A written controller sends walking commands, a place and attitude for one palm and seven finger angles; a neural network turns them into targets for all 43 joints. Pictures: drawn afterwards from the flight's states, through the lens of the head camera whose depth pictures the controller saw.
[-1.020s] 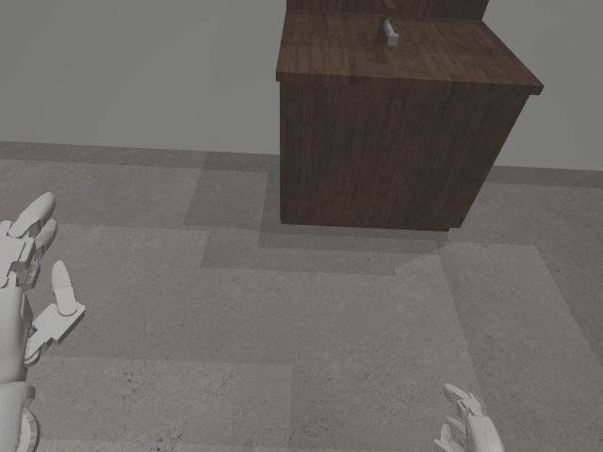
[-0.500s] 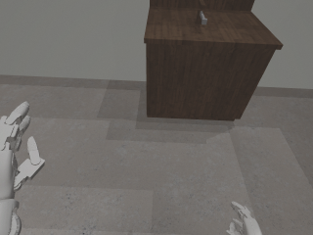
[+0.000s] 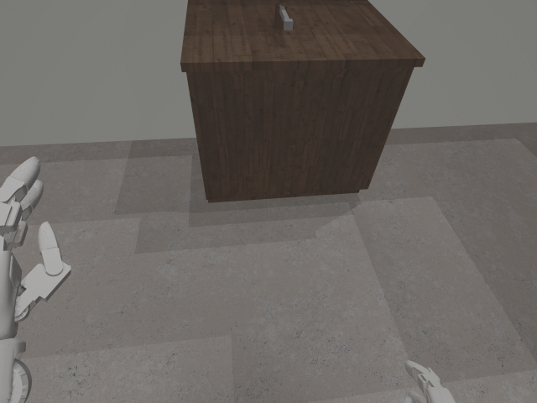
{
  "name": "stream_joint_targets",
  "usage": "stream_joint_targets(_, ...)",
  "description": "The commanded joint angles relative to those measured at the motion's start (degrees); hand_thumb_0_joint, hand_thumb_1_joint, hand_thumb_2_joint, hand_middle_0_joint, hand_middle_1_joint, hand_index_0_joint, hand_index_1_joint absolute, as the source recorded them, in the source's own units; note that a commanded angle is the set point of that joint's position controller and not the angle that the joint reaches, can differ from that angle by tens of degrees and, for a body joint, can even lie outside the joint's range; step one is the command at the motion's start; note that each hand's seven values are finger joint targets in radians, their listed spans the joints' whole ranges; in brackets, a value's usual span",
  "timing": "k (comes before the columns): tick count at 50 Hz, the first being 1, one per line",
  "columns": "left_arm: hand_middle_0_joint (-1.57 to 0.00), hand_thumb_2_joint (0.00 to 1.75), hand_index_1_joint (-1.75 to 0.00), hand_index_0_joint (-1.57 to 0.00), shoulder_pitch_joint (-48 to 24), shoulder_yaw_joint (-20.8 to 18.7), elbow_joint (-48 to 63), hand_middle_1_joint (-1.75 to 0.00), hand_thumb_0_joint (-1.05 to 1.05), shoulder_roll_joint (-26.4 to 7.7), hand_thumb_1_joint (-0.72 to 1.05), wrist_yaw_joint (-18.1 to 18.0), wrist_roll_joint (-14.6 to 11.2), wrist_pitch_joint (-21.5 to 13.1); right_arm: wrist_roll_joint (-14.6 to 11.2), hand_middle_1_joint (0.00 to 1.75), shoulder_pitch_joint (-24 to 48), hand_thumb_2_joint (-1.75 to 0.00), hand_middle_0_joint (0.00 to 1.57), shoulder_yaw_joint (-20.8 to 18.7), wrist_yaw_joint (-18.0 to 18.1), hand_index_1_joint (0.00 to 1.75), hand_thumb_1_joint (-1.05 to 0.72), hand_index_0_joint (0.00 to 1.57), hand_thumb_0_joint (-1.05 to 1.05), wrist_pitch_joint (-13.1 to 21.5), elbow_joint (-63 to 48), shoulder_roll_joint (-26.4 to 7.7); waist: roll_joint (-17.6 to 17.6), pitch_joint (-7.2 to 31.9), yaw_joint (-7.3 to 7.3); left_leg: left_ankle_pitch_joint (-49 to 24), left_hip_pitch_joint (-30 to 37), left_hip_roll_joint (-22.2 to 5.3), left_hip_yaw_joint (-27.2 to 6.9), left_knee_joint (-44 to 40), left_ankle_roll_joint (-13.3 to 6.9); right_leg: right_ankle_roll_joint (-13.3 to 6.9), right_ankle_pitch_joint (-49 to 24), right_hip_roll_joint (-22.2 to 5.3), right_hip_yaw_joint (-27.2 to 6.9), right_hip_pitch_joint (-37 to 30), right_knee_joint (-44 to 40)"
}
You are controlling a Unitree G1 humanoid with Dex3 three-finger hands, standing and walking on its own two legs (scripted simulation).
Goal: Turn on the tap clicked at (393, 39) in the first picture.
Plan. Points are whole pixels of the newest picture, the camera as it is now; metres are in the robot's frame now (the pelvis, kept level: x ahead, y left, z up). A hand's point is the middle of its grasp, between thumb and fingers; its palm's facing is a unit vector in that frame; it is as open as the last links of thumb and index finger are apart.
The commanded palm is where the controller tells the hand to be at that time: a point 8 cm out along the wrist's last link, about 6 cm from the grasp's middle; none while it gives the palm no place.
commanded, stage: walk to a spot facing it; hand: left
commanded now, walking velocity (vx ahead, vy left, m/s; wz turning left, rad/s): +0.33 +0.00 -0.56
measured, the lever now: (288, 24) +1.21 +0.02 +0.07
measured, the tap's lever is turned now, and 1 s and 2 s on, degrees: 0 0 0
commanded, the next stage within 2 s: turn to face it in 1.04 s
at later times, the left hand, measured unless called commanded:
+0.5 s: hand (226, 156) +0.41 +0.10 +0.17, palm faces +0.10 -0.85 -0.52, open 7.4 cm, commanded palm +0.36 +0.17 +0.18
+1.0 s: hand (287, 91) +0.57 +0.02 +0.19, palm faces +0.01 -0.90 -0.43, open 7.4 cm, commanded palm +0.54 +0.08 +0.18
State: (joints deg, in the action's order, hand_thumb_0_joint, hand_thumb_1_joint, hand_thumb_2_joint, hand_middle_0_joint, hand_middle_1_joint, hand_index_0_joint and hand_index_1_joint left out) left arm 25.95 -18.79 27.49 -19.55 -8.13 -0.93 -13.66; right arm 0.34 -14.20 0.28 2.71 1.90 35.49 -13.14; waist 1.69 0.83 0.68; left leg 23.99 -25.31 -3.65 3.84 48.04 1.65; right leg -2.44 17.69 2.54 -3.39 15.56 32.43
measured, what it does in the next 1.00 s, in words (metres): walks ahead, turning right: left foot, then right foot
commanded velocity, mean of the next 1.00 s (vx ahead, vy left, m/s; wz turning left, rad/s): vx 0.35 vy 0.00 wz -0.32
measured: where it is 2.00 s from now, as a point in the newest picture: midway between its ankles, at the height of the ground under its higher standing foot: (329, 375)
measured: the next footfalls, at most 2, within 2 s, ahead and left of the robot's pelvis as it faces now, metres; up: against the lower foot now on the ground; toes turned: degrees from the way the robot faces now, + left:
left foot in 0.06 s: +0.10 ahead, +0.14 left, +0.00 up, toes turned +4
right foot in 0.40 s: +0.17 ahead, -0.17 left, +0.00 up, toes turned -24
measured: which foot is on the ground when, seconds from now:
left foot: up 0.00-0.04, down 0.06-0.40, up 0.42-0.70, down 0.72-1.00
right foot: down 0.00-0.06, up 0.08-0.38, down 0.40-0.74, up 0.76-1.00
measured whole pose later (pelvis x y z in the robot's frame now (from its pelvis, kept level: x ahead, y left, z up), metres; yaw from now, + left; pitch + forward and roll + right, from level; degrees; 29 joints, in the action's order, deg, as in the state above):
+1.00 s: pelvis +0.28 -0.10 +0.00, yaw -25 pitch +0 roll +0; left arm 25.8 -20.4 29.9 -20.8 -8.1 -0.5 -12.8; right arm 0.6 -12.1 3.3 2.6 5.4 32.2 -6.0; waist -1.2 -2.5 0.6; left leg 15.9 -13.5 -11.0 13.9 31.5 2.9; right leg 0.9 22.3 -4.3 8.2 24.0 45.1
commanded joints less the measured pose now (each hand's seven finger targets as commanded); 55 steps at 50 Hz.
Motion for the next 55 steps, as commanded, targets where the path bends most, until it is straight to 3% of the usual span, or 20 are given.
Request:
stream_joint_targets(1,-0.2,0.9,-0.3,-0.2,-5.77,-6.6,11.57,-0.3,0.0,-9.6,0.9,-1.74,-0.5,-4.0,-0.22,0.3,5.77,-0.9,0.2,-1.89,0.83,0.3,-0.9,0.2,0.0,3.68,-10.36,-4.32,1.78,6.45,-0.94,-8.35,16.53,-0.29,3.09,-19.42,-0.7,-5.82,-0.95,-8.6,-11.73,5.27,-4.26)
stream_joint_targets(2,-0.2,0.9,-0.3,-0.2,-6.55,-6.65,11.68,-0.3,0.0,-9.56,0.9,-1.69,-0.34,-4.5,-0.26,0.3,4.48,-0.9,0.2,-2.59,1.44,0.3,-0.9,0.2,0.0,3.94,-10.39,-5.42,-3.87,6.61,-1.79,-5.99,24.41,-4.16,-1.21,-23.7,-2.74,-3.14,0.43,-5.59,-9.25,12.0,3.85)
stream_joint_targets(3,-0.2,0.9,-0.3,-0.2,-7.47,-6.4,12.78,-0.3,0.0,-8.83,0.9,-1.47,-0.51,-4.95,-0.19,0.3,4.31,-0.9,0.2,-3.32,1.64,0.3,-0.9,0.2,0.0,4.08,-10.8,-7.47,-17.22,6.89,-2.24,-2.07,32.24,-16.18,-18.54,-29.76,-7.82,0.74,10.03,0.32,-2.19,23.68,18.54)
stream_joint_targets(5,-0.2,0.9,-0.3,-0.2,-6.71,-7.96,9.03,-0.3,0.0,-11.7,0.9,-1.07,0.43,-5.32,0.23,0.3,6.3,-0.9,0.2,-2.57,1.25,0.3,-0.9,0.2,0.0,4.48,-10.53,-5.37,-16.68,2.53,-1.63,4.03,23.96,-27.36,-30.39,-35.85,-14.75,2.67,14.22,-4.32,0.39,29.0,41.12)
stream_joint_targets(10,-0.2,0.9,-0.3,-0.2,-8.07,-5.87,14.89,-0.3,0.0,-9.99,0.9,-0.54,1.41,-4.45,-0.06,0.3,5.89,-0.9,0.2,-2.96,0.46,0.3,-0.9,0.2,0.0,5.53,-9.7,-5.59,-14.18,-0.26,-0.9,-13.92,18.09,-19.78,-3.87,-31.54,-9.55,4.1,4.54,-8.76,7.46,24.71,33.22)
stream_joint_targets(15,-0.2,0.9,-0.3,-0.2,-3.04,-9.53,12.52,-0.3,0.0,-11.46,0.9,-0.36,1.02,-3.66,0.39,0.3,4.94,-0.9,0.2,-3.17,0.06,0.3,-0.9,0.2,0.0,6.26,-10.4,-5.11,-16.74,1.56,-1.62,-25.57,17.0,-17.2,6.56,-27.05,-6.7,3.58,0.54,-4.27,16.39,9.78,10.45)
stream_joint_targets(18,-0.2,0.9,-0.3,-0.2,-0.64,-10.71,11.09,-0.3,0.0,-12.49,0.9,-0.04,0.35,-2.26,-0.53,0.3,5.08,-0.9,0.2,-3.37,0.01,0.3,-0.9,0.2,0.0,5.88,-10.31,-4.58,-9.89,8.74,0.73,-31.79,11.44,-13.32,11.39,-2.51,-4.8,1.72,-5.25,0.0,18.08,-10.35,-1.35)
stream_joint_targets(19,-0.2,0.9,-0.3,-0.2,0.37,-10.22,10.58,-0.3,0.0,-12.39,0.9,-0.2,0.6,-1.57,-1.21,0.3,4.53,-0.9,0.2,-3.15,-0.28,0.3,-0.9,0.2,0.0,5.61,-10.54,-2.99,1.88,12.49,0.73,-23.97,1.33,-9.3,11.97,13.48,-3.49,-2.89,-11.33,-7.83,5.24,-20.42,-3.0)
stream_joint_targets(20,-0.2,0.9,-0.3,-0.2,-0.7,-14.54,12.9,-0.3,0.0,-16.63,0.9,-0.93,0.08,-2.02,-0.95,0.3,7.01,-0.9,0.2,-2.55,-0.47,0.3,-0.9,0.2,0.0,5.4,-12.3,-2.49,14.87,12.95,0.77,7.22,-17.81,-1.21,8.05,28.66,-1.21,-10.83,-30.73,-21.0,-22.83,-28.36,-6.24)
stream_joint_targets(21,-0.2,0.9,-0.3,-0.2,0.09,-17.98,13.96,-0.3,0.0,-18.7,0.9,-1.58,-0.96,-2.77,-0.5,0.3,8.06,-0.9,0.2,-2.48,-0.5,0.3,-0.9,0.2,0.0,5.71,-11.51,-3.07,9.65,11.97,1.12,9.63,-20.82,-3.95,-1.88,33.48,-0.72,-13.02,-30.24,-25.41,-28.36,-24.52,-7.81)
stream_joint_targets(27,-0.2,0.9,-0.3,-0.2,4.07,-14.61,18.12,-0.3,0.0,-14.0,0.9,-1.72,-0.7,-3.75,-0.25,0.3,8.28,-0.9,0.2,-2.16,-0.16,0.3,-0.9,0.2,0.0,1.84,-8.07,-4.1,3.37,7.38,-1.74,-0.86,-12.48,-7.72,-3.54,15.9,0.56,-9.8,-16.2,-19.9,-6.32,-6.98,-10.97)
stream_joint_targets(34,-0.2,0.9,-0.3,-0.2,-2.63,-9.53,11.98,-0.3,0.0,-11.11,0.9,-2.08,-0.4,-3.1,0.19,0.3,5.98,-0.9,0.2,-2.83,2.4,0.3,-0.9,0.2,0.0,2.93,-9.57,-4.56,1.67,3.85,-1.48,-10.97,14.11,-1.83,7.25,-17.83,-1.12,-4.15,1.96,-13.09,1.4,1.91,-6.13)
stream_joint_targets(35,-0.2,0.9,-0.3,-0.2,-4.97,-8.53,12.18,-0.3,0.0,-10.83,0.9,-1.83,-0.21,-3.52,0.0,0.3,5.4,-0.9,0.2,-3.21,2.9,0.3,-0.9,0.2,0.0,3.12,-10.07,-5.33,-3.28,3.04,-2.01,-7.94,19.23,-3.59,4.45,-20.76,-2.34,-2.68,2.67,-10.68,2.04,5.94,0.75)
stream_joint_targets(37,-0.2,0.9,-0.3,-0.2,-8.16,-7.92,10.99,-0.3,0.0,-10.13,0.9,-1.79,-0.6,-4.45,-0.12,0.3,5.45,-0.9,0.2,-3.03,2.82,0.3,-0.9,0.2,0.0,3.12,-10.47,-6.65,-22.1,3.66,-2.34,1.92,25.03,-21.54,-25.3,-33.8,-10.84,1.71,16.99,-1.99,8.29,18.76,26.28)
stream_joint_targets(38,-0.2,0.9,-0.3,-0.2,-9.22,-8.01,8.35,-0.3,0.0,-12.01,0.9,-1.47,-0.02,-4.42,0.39,0.3,6.9,-0.9,0.2,-2.08,2.66,0.3,-0.9,0.2,0.0,3.48,-10.13,-5.38,-21.8,1.47,-2.49,11.33,18.41,-24.93,-29.92,-37.81,-12.81,1.56,15.78,-4.26,4.34,19.88,34.73)
stream_joint_targets(44,-0.2,0.9,-0.3,-0.2,-6.85,-7.38,17.77,-0.3,0.0,-10.78,0.9,-0.94,0.81,-3.35,0.32,0.3,6.51,-0.9,0.2,-2.27,1.06,0.3,-0.9,0.2,0.0,5.5,-9.56,-4.93,-16.26,1.48,-0.46,0.75,13.01,-18.16,-4.79,-33.85,-9.03,2.72,5.7,-8.28,8.4,14.13,23.89)
stream_joint_targets(50,-0.2,0.9,-0.3,-0.2,-4.63,-9.44,10.95,-0.3,0.0,-10.78,0.9,-1.57,0.07,-1.84,0.14,0.3,6.02,-0.9,0.2,-2.27,1.27,0.3,-0.9,0.2,0.0,5.4,-9.98,-4.27,-14.26,3.34,-0.58,-5.81,11.74,-16.5,4.78,-24.52,-6.03,3.5,0.94,-3.83,16.17,0.22,2.32)
stream_joint_targets(52,-0.2,0.9,-0.3,-0.2,-5.15,-9.48,8.98,-0.3,0.0,-11.5,0.9,-1.55,0.29,-1.05,-0.56,0.3,5.6,-0.9,0.2,-2.4,1.35,0.3,-0.9,0.2,0.0,4.59,-9.67,-3.31,-2.65,6.3,0.3,-8.09,5.98,-10.82,9.19,-4.56,-3.98,0.36,-1.67,-6.1,8.88,-10.21,-6.24)
stream_joint_targets(53,-0.2,0.9,-0.3,-0.2,-5.81,-10.55,8.68,-0.3,0.0,-13.65,0.9,-1.86,0.54,-0.73,-0.88,0.3,5.75,-0.9,0.2,-2.05,1.22,0.3,-0.9,0.2,0.0,4.1,-10.38,-1.59,14.55,7.6,0.03,1.14,-8.05,-3.36,11.14,12.47,-1.65,-6.15,-9.31,-18.05,-13.93,-18.0,-11.08)
stream_joint_targets(55,-0.2,0.9,-0.3,-0.2,-5.38,-10.59,9.5,-0.3,0.0,-13.24,0.9,-1.49,-1.1,-0.71,-0.91,0.3,8.2,-0.9,0.2,-2.15,0.52,0.3,-0.9,0.2,0.0,4.85,-9.75,-3.2,13.79,6.26,0.63,7.35,-17.91,-2.8,-1.38,25.41,-0.41,-11.55,-14.45,-25.15,-26.34,-19.76,-13.58)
